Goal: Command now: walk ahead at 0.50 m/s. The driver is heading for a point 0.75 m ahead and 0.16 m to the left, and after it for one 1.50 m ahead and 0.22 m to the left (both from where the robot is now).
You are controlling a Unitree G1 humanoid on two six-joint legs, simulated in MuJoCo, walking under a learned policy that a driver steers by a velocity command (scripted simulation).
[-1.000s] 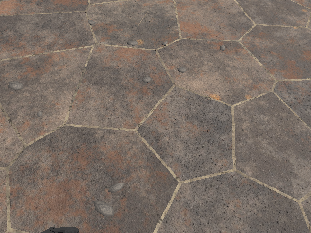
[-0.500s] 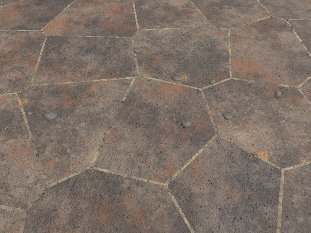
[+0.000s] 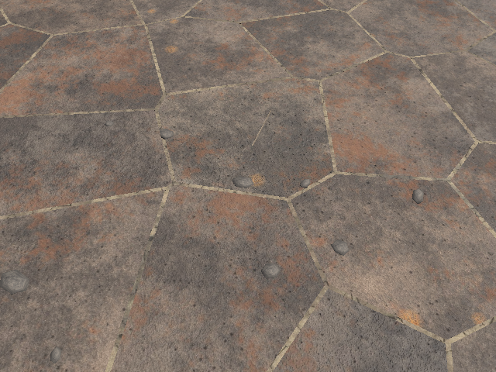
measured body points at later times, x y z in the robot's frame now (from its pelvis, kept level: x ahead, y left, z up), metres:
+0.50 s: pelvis +0.29 -0.07 +0.00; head +0.30 -0.07 +0.45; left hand +0.29 +0.20 -0.14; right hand +0.43 -0.33 -0.12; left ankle +0.42 +0.12 -0.67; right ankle +0.25 -0.15 -0.75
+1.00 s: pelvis +0.57 +0.03 +0.00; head +0.59 +0.05 +0.45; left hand +0.64 +0.34 -0.11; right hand +0.72 -0.21 -0.12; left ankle +0.55 +0.09 -0.75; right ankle +0.72 -0.13 -0.68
